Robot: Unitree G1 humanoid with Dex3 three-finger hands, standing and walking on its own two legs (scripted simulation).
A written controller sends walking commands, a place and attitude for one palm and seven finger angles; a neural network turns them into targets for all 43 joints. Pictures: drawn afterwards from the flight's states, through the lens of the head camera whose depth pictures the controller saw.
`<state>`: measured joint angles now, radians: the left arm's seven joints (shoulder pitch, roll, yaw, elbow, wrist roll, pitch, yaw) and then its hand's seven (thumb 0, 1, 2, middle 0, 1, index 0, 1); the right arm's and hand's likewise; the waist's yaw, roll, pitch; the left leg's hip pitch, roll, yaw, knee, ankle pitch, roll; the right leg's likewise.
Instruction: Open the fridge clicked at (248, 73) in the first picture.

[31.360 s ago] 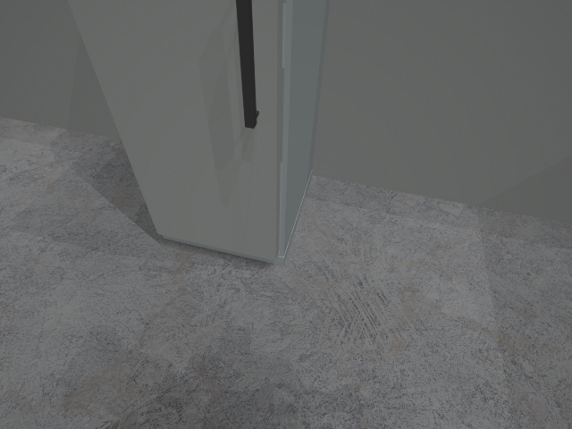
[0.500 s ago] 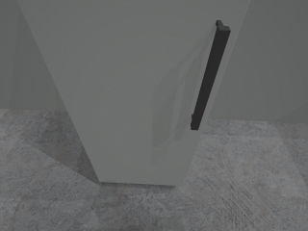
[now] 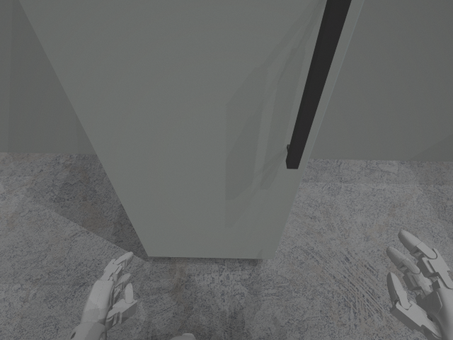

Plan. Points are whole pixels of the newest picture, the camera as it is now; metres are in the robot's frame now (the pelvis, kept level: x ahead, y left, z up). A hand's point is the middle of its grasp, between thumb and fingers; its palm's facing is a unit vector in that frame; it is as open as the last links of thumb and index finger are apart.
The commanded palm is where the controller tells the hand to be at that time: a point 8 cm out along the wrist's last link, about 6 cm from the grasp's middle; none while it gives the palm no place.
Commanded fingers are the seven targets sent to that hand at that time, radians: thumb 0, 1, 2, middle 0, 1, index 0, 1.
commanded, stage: raise the hand to about handle height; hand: right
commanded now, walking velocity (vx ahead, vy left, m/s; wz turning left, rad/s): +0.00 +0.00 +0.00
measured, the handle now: (308, 93) +0.51 -0.12 +0.19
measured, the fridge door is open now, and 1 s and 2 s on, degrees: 0 0 0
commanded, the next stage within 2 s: move the hooked fingers beside the handle in 1.78 s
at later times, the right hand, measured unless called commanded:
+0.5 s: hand (440, 268) +0.22 -0.28 +0.10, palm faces +0.05 +1.00 -0.08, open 11.0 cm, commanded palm +0.19 -0.32 +0.11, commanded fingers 0.00 0.08 -0.48 0.27 0.93 0.27 0.93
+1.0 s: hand out of the picture +0.26 -0.29 +0.19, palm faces +0.07 +0.99 -0.10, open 13.7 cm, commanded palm +0.23 -0.33 +0.20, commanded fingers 0.00 0.50 -0.30 0.30 1.20 0.30 1.20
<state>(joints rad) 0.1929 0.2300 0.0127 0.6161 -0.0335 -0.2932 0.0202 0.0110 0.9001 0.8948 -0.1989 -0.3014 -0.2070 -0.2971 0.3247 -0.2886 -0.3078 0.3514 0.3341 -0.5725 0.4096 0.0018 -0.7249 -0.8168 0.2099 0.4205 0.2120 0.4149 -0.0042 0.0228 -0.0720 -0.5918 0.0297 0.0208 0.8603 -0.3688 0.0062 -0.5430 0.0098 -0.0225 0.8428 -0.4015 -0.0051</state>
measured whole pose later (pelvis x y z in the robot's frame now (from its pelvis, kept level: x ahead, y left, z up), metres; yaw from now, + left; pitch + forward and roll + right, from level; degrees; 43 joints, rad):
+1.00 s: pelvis +0.02 -0.01 +0.03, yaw -2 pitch -1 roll +1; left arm 0.25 0.27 -0.08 0.59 -0.08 -0.30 0.11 0.01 0.90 0.90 -0.20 -0.30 -0.21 -0.30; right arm 0.05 -0.46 -0.44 0.05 0.37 0.08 0.46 -0.01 0.42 -0.33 0.29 1.15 0.29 1.15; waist -0.06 -0.06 -0.05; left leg -0.27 0.02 0.06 0.58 -0.29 -0.01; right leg -0.27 0.01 0.02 0.64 -0.34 -0.02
